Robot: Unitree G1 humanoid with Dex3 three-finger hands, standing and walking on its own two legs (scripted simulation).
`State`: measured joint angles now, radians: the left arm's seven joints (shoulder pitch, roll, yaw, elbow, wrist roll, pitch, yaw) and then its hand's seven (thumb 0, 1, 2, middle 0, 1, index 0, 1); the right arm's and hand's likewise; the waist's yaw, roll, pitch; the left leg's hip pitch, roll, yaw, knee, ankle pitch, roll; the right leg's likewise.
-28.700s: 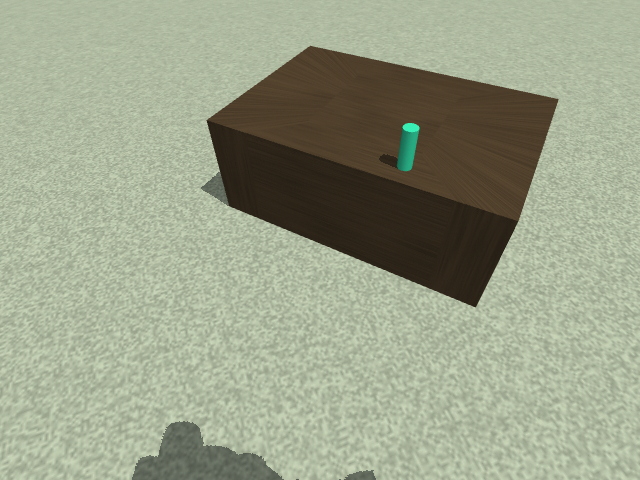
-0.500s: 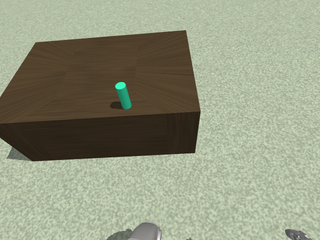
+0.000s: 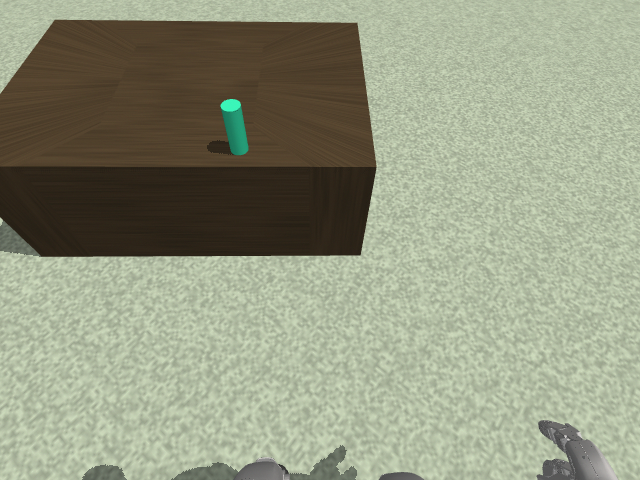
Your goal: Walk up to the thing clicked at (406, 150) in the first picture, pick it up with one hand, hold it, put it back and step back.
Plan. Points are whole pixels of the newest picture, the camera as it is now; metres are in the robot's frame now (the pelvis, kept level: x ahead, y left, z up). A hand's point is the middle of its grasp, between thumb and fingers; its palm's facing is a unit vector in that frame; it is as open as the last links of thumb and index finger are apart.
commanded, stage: step back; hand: left
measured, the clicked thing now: (235, 128) +0.96 +0.25 -0.24
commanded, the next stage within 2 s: stand in 1.24 s
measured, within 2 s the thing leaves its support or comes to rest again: neither
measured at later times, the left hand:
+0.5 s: hand out of the picture -0.05 +0.26 -0.14, palm faces +0.09 -0.91 -0.41, open 7.3 cm
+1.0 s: hand out of the picture -0.01 +0.27 -0.14, palm faces +0.11 -0.93 -0.34, open 7.3 cm
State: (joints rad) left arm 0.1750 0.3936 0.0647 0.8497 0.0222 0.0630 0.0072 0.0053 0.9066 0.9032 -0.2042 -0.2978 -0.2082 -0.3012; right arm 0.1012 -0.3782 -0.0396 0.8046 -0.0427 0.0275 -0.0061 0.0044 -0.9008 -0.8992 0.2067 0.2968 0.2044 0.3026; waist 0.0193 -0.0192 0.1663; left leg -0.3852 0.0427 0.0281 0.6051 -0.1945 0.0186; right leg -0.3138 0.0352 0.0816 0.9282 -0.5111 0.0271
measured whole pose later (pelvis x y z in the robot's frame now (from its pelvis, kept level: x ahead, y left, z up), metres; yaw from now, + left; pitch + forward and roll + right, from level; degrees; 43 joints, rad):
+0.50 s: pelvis -0.10 -0.02 +0.00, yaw +4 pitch -3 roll +2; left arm 0.22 0.40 0.06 0.95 0.03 0.02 -0.01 0.01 0.91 0.90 -0.20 -0.30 -0.21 -0.30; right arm 0.23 -0.35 -0.04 0.99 -0.04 0.00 0.02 0.01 -0.90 -0.90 0.20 0.30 0.20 0.30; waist 0.02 -0.02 0.06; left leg -0.22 -0.03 -0.01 0.59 -0.33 0.02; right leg -0.31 -0.04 0.00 0.74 -0.46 -0.02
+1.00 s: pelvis -0.07 +0.00 +0.01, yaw +6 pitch -1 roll -1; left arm 0.12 0.37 0.03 1.06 0.01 -0.02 0.00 0.01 0.91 0.90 -0.20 -0.30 -0.21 -0.30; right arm 0.12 -0.33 -0.02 1.05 -0.02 -0.02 0.01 0.01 -0.90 -0.90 0.20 0.30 0.20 0.30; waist 0.02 -0.01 0.06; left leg -0.21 -0.01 -0.01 0.53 -0.29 0.01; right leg -0.17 -0.02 -0.04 0.48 -0.29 0.02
